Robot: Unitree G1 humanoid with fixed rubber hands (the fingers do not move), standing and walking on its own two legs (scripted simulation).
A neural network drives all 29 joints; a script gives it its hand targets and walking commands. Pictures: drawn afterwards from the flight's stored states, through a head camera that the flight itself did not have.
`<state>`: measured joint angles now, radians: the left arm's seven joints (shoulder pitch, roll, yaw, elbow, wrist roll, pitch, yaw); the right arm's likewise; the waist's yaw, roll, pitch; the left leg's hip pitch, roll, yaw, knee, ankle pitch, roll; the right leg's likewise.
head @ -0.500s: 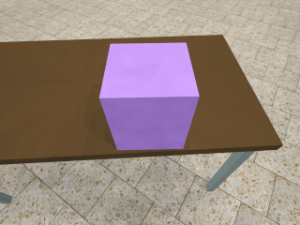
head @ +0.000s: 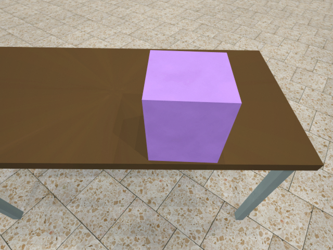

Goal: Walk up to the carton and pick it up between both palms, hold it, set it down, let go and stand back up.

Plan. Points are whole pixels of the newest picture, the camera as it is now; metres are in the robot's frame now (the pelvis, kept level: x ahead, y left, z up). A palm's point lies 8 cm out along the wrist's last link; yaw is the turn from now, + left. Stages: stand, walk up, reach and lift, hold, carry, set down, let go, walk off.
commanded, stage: walk up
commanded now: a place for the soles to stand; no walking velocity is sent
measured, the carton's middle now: (185, 109) +0.47 -0.02 +0.06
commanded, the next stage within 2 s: stand in 0.46 s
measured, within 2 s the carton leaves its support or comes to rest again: neither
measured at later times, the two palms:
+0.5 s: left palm out of the picture +0.04 +0.24 -0.13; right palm out of the picture +0.07 -0.21 -0.12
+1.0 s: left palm (91, 243) +0.16 +0.20 -0.10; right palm out of the picture +0.13 -0.23 -0.09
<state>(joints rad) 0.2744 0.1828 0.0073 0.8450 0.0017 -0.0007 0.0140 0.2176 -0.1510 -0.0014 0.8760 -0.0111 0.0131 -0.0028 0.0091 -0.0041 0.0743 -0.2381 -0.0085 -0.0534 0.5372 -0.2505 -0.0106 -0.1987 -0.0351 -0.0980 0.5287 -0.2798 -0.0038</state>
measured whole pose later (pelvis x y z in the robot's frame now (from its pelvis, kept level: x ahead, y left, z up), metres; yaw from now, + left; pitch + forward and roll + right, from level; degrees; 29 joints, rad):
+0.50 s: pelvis -0.01 +0.01 +0.00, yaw +2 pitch -2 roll -1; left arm 0.29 0.19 0.00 0.85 0.00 -0.01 0.01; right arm 0.27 -0.15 -0.01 0.85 -0.01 0.00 0.00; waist 0.00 0.00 0.05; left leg -0.27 -0.03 -0.09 0.54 -0.23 0.00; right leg -0.20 -0.05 -0.13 0.52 -0.27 0.01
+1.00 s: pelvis -0.02 -0.02 +0.00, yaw -3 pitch -1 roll +1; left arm 0.14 0.22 0.02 0.42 -0.01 0.36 0.02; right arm 0.07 -0.10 -0.06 0.88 -0.02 -0.16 0.01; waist 0.02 -0.09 0.07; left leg -0.30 0.05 0.02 0.54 -0.22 -0.04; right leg -0.29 0.02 -0.02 0.57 -0.26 -0.03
